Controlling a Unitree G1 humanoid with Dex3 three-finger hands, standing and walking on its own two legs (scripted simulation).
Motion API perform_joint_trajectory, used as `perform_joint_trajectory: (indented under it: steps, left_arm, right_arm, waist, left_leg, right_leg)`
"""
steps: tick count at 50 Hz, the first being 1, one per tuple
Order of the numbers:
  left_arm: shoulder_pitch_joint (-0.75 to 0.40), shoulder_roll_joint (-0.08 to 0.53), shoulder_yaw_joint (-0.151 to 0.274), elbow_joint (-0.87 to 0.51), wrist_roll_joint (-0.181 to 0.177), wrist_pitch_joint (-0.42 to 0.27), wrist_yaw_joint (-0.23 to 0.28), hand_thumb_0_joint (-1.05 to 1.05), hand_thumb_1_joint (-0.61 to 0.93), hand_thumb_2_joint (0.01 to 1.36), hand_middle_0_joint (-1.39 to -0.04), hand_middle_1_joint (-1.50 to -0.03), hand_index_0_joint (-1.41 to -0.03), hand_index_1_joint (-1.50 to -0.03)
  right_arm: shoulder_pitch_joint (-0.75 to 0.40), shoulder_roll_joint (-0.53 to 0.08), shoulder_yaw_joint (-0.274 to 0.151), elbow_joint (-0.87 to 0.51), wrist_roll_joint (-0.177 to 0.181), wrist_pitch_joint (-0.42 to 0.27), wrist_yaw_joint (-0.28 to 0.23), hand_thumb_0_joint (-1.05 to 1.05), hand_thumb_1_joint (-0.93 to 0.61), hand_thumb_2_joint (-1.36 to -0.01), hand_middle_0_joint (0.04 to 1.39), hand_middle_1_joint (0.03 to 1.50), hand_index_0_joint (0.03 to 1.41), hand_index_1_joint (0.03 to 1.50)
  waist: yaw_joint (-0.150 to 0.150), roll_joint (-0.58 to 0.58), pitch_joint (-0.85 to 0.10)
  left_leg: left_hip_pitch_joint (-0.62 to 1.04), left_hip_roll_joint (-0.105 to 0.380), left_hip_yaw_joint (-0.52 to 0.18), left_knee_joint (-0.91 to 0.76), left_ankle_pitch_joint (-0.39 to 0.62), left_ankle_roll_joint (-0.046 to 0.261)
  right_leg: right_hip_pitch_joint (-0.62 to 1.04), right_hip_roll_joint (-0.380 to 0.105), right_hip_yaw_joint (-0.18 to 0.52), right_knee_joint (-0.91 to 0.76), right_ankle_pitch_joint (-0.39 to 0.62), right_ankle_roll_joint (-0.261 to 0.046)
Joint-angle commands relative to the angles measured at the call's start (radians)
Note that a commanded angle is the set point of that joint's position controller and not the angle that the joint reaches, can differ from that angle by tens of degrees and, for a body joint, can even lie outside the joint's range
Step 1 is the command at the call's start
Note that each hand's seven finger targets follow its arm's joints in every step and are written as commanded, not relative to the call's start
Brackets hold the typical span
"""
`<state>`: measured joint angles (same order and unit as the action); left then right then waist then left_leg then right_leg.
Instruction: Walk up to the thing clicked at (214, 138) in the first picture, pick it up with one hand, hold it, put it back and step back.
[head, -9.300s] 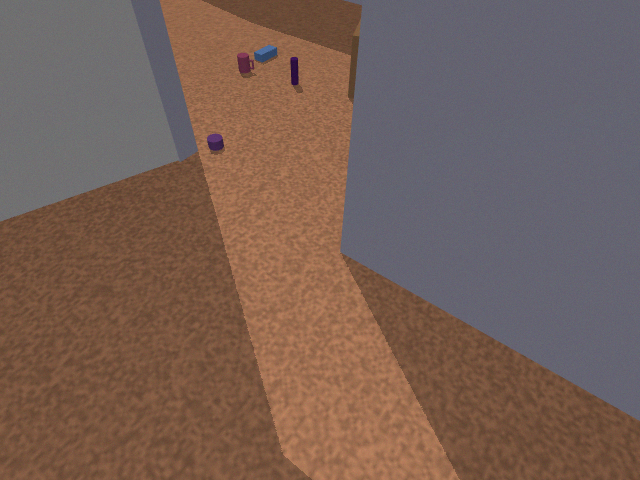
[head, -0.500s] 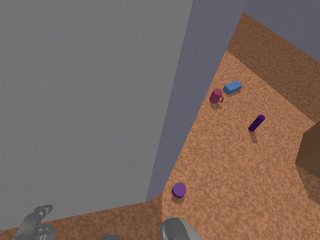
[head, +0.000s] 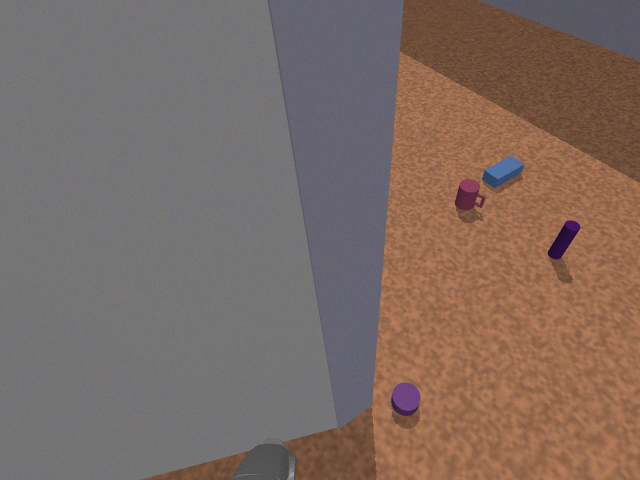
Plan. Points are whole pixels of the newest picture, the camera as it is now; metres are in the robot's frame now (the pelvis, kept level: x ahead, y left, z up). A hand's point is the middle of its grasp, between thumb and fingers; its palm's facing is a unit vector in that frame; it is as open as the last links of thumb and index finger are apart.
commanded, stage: walk up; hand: right
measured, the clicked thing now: (405, 399) +0.44 -0.18 -0.73
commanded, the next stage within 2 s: stand in 2.00 s
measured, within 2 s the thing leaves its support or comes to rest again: neither
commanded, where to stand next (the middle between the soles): +0.05 +0.00 m, yaw +2 degrees
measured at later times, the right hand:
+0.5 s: hand out of the picture +0.08 -0.32 -0.15, palm faces +0.02 +0.88 -0.48, open 7.4 cm
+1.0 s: hand out of the picture -0.02 -0.28 -0.15, palm faces -0.11 +0.93 -0.35, open 7.4 cm
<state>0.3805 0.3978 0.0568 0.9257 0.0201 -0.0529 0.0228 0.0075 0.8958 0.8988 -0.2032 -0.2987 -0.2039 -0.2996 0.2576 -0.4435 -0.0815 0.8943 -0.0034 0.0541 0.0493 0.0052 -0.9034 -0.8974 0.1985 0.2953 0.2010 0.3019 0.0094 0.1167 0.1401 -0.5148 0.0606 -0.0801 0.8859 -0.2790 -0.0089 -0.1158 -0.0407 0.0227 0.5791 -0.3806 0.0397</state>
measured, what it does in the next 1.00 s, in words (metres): steps on the spot: left foot, then right foot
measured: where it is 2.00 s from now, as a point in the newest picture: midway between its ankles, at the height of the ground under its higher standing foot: outside the picture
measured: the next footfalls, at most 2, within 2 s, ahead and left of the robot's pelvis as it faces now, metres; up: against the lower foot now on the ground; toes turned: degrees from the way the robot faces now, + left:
left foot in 0.08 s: +0.14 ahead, +0.16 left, +0.00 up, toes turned +1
right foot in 0.40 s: +0.03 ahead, -0.14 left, +0.00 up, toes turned +5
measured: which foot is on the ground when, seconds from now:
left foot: up 0.00-0.06, down 0.08-0.44, up 0.46-0.76, down 0.78-1.00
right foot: down 0.00-0.10, up 0.12-0.38, down 0.40-1.00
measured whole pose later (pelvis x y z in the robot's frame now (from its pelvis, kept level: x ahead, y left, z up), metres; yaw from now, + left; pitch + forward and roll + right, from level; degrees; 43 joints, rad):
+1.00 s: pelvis -0.08 -0.02 +0.00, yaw +5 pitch -4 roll +1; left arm 0.24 0.42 0.07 0.90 0.01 -0.01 -0.03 0.01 0.90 0.90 -0.20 -0.30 -0.20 -0.30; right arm 0.31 -0.37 -0.03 0.94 -0.03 -0.04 0.02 0.00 -0.90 -0.90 0.20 0.30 0.21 0.30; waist -0.01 -0.01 0.07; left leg -0.18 0.00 -0.04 0.61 -0.37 0.00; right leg -0.39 -0.03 0.00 0.85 -0.46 -0.03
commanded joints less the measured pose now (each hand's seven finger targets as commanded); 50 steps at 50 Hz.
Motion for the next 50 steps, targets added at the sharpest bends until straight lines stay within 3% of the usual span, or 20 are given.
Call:
perform_joint_trajectory:
  steps: [1,3,4,5,6,7,10,17,20,22,23,24,27,34,37,39,40,42,43,50]
  left_arm:
    - [-0.124,0.243,0.052,-0.108,-0.015,0.01,0.017,0.0,0.9,0.9,-0.2,-0.3,-0.2,-0.3]
    - [-0.112,0.198,0.034,-0.106,-0.033,0.042,0.015,0.0,0.9,0.9,-0.2,-0.3,-0.2,-0.3]
    - [-0.057,0.157,0.019,-0.105,-0.041,0.047,0.015,0.0,0.9,0.9,-0.2,-0.3,-0.2,-0.3]
    - [0.001,0.115,0.003,-0.113,-0.048,0.048,0.017,0.0,0.9,0.9,-0.2,-0.3,-0.2,-0.3]
    - [-0.002,0.153,0.017,-0.096,-0.043,0.064,0.031,0.0,0.9,0.9,-0.2,-0.3,-0.2,-0.3]
    - [-0.02,0.197,0.033,-0.08,-0.041,0.07,0.037,0.0,0.9,0.9,-0.2,-0.3,-0.2,-0.3]
    - [-0.048,0.214,0.042,-0.047,-0.042,0.079,0.017,0.0,0.9,0.9,-0.2,-0.3,-0.2,-0.3]
    - [-0.1,0.216,0.061,-0.077,0.024,0.112,-0.04,0.0,0.9,0.9,-0.2,-0.3,-0.2,-0.3]
    - [-0.004,0.226,0.082,-0.036,0.032,0.1,-0.061,0.0,0.9,0.9,-0.2,-0.3,-0.2,-0.3]
    - [-0.145,0.344,0.103,-0.107,0.021,0.092,-0.041,0.0,0.9,0.9,-0.2,-0.3,-0.2,-0.3]
    - [-0.192,0.386,0.11,-0.12,0.019,0.086,-0.037,0.0,0.9,0.9,-0.2,-0.3,-0.2,-0.3]
    - [-0.229,0.354,0.104,-0.132,0.018,0.078,-0.028,0.0,0.9,0.9,-0.2,-0.3,-0.2,-0.3]
    - [-0.278,0.229,0.071,-0.144,0.013,0.055,-0.001,0.0,0.9,0.9,-0.2,-0.3,-0.2,-0.3]
    - [-0.116,0.273,0.082,-0.107,0.02,0.015,-0.01,0.0,0.9,0.9,-0.2,-0.3,-0.2,-0.3]
    - [-0.136,0.286,0.078,-0.114,0.026,0.026,-0.023,0.0,0.9,0.9,-0.2,-0.3,-0.2,-0.3]
    - [-0.181,0.276,0.069,-0.128,0.017,0.032,-0.032,0.0,0.9,0.9,-0.2,-0.3,-0.2,-0.3]
    - [-0.196,0.239,0.056,-0.138,0.009,0.031,-0.036,0.0,0.9,0.9,-0.2,-0.3,-0.2,-0.3]
    - [-0.27,0.163,0.036,-0.175,0.004,0.03,-0.035,0.0,0.9,0.9,-0.2,-0.3,-0.2,-0.3]
    - [-0.293,0.217,0.055,-0.163,0.009,0.025,-0.028,0.0,0.9,0.9,-0.2,-0.3,-0.2,-0.3]
    - [-0.175,0.19,0.055,-0.108,-0.015,-0.007,-0.043,0.0,0.9,0.9,-0.2,-0.3,-0.2,-0.3]
  right_arm:
    - [-0.07,-0.118,-0.023,-0.067,0.014,-0.051,-0.028,0.0,-0.9,-0.9,0.2,0.3,0.2,0.3]
    - [0.025,-0.145,-0.029,-0.006,0.008,-0.068,-0.041,0.0,-0.9,-0.9,0.2,0.3,0.2,0.3]
    - [0.057,-0.207,-0.044,0.0,0.0,-0.079,-0.048,0.0,-0.9,-0.9,0.2,0.3,0.2,0.3]
    - [0.043,-0.252,-0.054,-0.019,-0.008,-0.086,-0.054,0.0,-0.9,-0.9,0.2,0.3,0.2,0.3]
    - [-0.004,-0.253,-0.044,-0.047,-0.004,-0.081,-0.057,0.0,-0.9,-0.9,0.2,0.3,0.2,0.3]
    - [-0.076,-0.262,-0.045,-0.063,-0.006,-0.072,-0.06,0.0,-0.9,-0.9,0.2,0.3,0.2,0.3]
    - [-0.139,-0.224,-0.029,-0.061,-0.015,-0.069,-0.077,0.0,-0.9,-0.9,0.2,0.3,0.2,0.3]
    - [-0.096,-0.272,-0.055,-0.047,-0.014,-0.076,-0.118,0.0,-0.9,-0.9,0.2,0.3,0.2,0.3]
    - [-0.191,-0.224,-0.037,-0.078,-0.01,-0.062,-0.118,0.0,-0.9,-0.9,0.2,0.3,0.2,0.3]
    - [-0.213,-0.121,-0.016,-0.12,0.015,-0.043,-0.12,0.0,-0.9,-0.9,0.2,0.3,0.2,0.3]
    - [-0.232,-0.178,-0.035,-0.106,0.001,-0.04,-0.13,0.0,-0.9,-0.9,0.2,0.3,0.2,0.3]
    - [-0.205,-0.191,-0.04,-0.097,0.003,-0.041,-0.125,0.0,-0.9,-0.9,0.2,0.3,0.2,0.3]
    - [-0.091,-0.161,-0.03,-0.048,0.017,-0.028,-0.101,0.0,-0.9,-0.9,0.2,0.3,0.2,0.3]
    - [-0.094,-0.17,-0.019,-0.07,-0.023,-0.063,-0.055,0.0,-0.9,-0.9,0.2,0.3,0.2,0.3]
    - [-0.032,-0.174,-0.021,-0.036,-0.033,-0.081,-0.051,0.0,-0.9,-0.9,0.2,0.3,0.2,0.3]
    - [0.052,-0.154,-0.018,0.009,-0.034,-0.098,-0.054,0.0,-0.9,-0.9,0.2,0.3,0.2,0.3]
    - [0.094,-0.169,-0.027,0.021,-0.034,-0.106,-0.057,0.0,-0.9,-0.9,0.2,0.3,0.2,0.3]
    - [0.109,-0.306,-0.059,0.014,-0.036,-0.114,-0.059,0.0,-0.9,-0.9,0.2,0.3,0.2,0.3]
    - [0.039,-0.334,-0.058,-0.016,-0.039,-0.113,-0.057,0.0,-0.9,-0.9,0.2,0.3,0.2,0.3]
    - [-0.005,-0.242,-0.029,-0.057,-0.026,-0.115,-0.045,0.0,-0.9,-0.9,0.2,0.3,0.2,0.3]
  waist:
    - [-0.003,-0.437,-0.072]
    - [-0.049,-0.269,-0.125]
    - [-0.06,-0.093,-0.194]
    - [-0.031,0.089,-0.25]
    - [-0.035,0.041,-0.273]
    - [-0.015,0.057,-0.249]
    - [0.004,0.049,-0.221]
    - [-0.022,0.116,-0.2]
    - [0.054,0.022,-0.204]
    - [0.039,-0.339,-0.067]
    - [0.059,-0.319,-0.032]
    - [0.027,-0.275,-0.003]
    - [-0.041,-0.11,-0.066]
    - [0.06,-0.242,-0.205]
    - [0.034,-0.285,-0.134]
    - [-0.018,-0.297,-0.112]
    - [-0.042,-0.27,-0.124]
    - [-0.078,0.043,-0.044]
    - [-0.069,0.015,0.045]
    - [-0.019,0.046,-0.023]
  left_leg:
    - [0.235,-0.048,0.125,-0.245,0.073,0.014]
    - [0.39,-0.07,0.133,-0.406,0.237,0.008]
    - [0.48,0.027,0.019,-0.396,0.535,0.028]
    - [0.533,0.23,-0.261,-0.416,0.709,0.117]
    - [0.419,0.324,-0.388,-0.454,0.568,0.246]
    - [0.299,0.321,-0.388,-0.464,0.409,0.274]
    - [0.273,0.204,-0.218,-0.434,0.182,0.205]
    - [0.242,0.267,-0.28,-0.431,0.149,0.238]
    - [-0.013,0.174,-0.135,-0.313,-0.055,0.13]
    - [-0.138,-0.148,0.051,0.132,-0.308,0.04]
    - [-0.057,-0.142,-0.068,0.284,-0.382,0.041]
    - [-0.037,-0.119,-0.078,0.365,-0.352,0.046]
    - [-0.077,-0.143,-0.098,0.429,-0.187,0.05]
    - [-0.022,-0.064,-0.016,-0.055,-0.255,0.004]
    - [0.13,-0.076,0.057,-0.245,-0.297,0.032]
    - [0.303,-0.094,0.095,-0.437,-0.126,0.06]
    - [0.415,-0.069,0.025,-0.466,-0.095,0.085]
    - [0.425,0.24,-0.522,-0.616,-0.392,0.25]
    - [0.256,0.325,-0.584,-0.623,-0.337,0.316]
    - [0.238,0.14,-0.179,-0.51,0.059,0.209]
  right_leg:
    - [-0.142,-0.093,0.021,-0.013,0.655,-0.178]
    - [-0.179,-0.041,-0.002,0.219,0.469,-0.148]
    - [-0.238,-0.007,-0.006,0.374,0.237,-0.119]
    - [-0.349,0.094,-0.007,0.524,-0.17,-0.087]
    - [-0.281,0.069,0.085,0.58,-0.272,-0.084]
    - [-0.228,0.041,0.083,0.579,-0.29,-0.078]
    - [-0.285,0.032,0.069,0.546,-0.206,-0.067]
    - [-0.296,0.009,0.016,0.323,-0.168,-0.053]
    - [-0.04,0.027,-0.001,0.058,-0.023,-0.093]
    - [-0.236,-0.304,0.491,-0.267,0.086,-0.225]
    - [-0.375,-0.383,0.581,-0.298,0.157,-0.308]
    - [-0.39,-0.392,0.547,-0.271,0.245,-0.346]
    - [-0.208,-0.191,0.216,-0.115,0.432,-0.217]
    - [0.099,-0.243,0.293,-0.163,-0.149,-0.266]
    - [-0.04,-0.239,0.251,-0.173,-0.124,-0.269]
    - [-0.169,-0.185,0.146,-0.104,-0.028,-0.22]
    - [-0.257,-0.152,0.096,-0.024,0.017,-0.177]
    - [-0.555,0.041,-0.069,0.28,-0.163,-0.07]
    - [-0.486,-0.002,0.033,0.379,-0.19,-0.065]
    - [-0.273,0.029,-0.051,0.136,-0.019,-0.064]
